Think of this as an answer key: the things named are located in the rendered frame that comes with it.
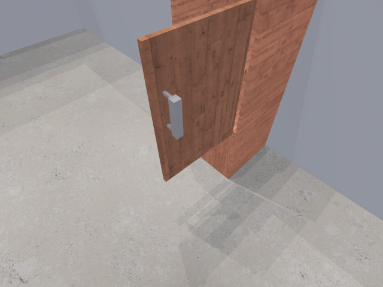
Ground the cupboard door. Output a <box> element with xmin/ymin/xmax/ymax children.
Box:
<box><xmin>137</xmin><ymin>0</ymin><xmax>257</xmax><ymax>182</ymax></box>

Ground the handle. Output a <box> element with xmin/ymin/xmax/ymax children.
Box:
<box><xmin>163</xmin><ymin>90</ymin><xmax>184</xmax><ymax>139</ymax></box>

